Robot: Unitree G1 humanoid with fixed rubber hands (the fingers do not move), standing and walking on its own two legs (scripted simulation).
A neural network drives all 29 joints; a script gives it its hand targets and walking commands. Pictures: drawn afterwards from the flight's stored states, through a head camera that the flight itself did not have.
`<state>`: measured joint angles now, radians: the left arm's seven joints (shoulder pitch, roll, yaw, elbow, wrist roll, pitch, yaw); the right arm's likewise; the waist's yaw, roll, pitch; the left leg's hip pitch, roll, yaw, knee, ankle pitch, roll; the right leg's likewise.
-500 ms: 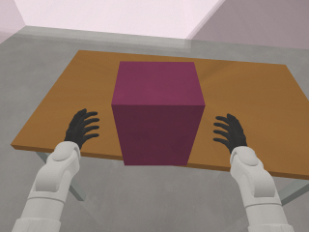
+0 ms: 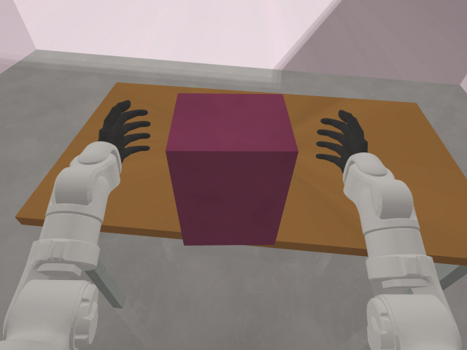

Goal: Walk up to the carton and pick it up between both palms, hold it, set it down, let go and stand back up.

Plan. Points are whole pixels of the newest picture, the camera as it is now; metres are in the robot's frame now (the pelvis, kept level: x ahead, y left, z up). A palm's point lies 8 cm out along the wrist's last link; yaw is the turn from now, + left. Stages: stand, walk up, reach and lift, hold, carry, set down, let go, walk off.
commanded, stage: reach and lift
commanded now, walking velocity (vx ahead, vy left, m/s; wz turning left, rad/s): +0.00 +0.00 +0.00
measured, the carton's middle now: (230, 174) +0.45 +0.02 +0.05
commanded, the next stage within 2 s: none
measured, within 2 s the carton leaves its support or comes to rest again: neither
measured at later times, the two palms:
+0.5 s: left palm (106, 94) +0.45 +0.23 +0.22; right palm (350, 100) +0.46 -0.17 +0.22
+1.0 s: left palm (127, 124) +0.44 +0.21 +0.17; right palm (351, 132) +0.45 -0.19 +0.17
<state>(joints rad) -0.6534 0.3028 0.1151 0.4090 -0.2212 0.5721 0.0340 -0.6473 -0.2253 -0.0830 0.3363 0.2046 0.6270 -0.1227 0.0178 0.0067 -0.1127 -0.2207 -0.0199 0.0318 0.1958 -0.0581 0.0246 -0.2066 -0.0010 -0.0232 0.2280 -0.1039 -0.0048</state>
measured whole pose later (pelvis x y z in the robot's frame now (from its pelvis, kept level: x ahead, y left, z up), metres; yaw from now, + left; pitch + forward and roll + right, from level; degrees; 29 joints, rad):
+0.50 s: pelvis +0.01 +0.01 +0.00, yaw +0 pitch +9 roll +0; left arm -1.11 0.41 0.04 0.86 -0.31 0.56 0.11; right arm -1.14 -0.35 -0.03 0.86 0.30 0.59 -0.14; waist 0.03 -0.01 -0.14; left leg -0.31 -0.02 0.04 0.22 -0.07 0.03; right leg -0.29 0.00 -0.02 0.22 -0.10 0.00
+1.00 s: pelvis -0.01 -0.01 +0.00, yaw -1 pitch +10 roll +0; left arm -1.04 0.40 0.06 0.90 -0.29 0.46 0.07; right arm -1.05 -0.30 0.01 0.83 0.31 0.52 -0.17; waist 0.02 -0.02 -0.10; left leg -0.33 0.00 0.05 0.16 -0.01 0.01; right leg -0.33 0.02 0.00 0.20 -0.06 -0.02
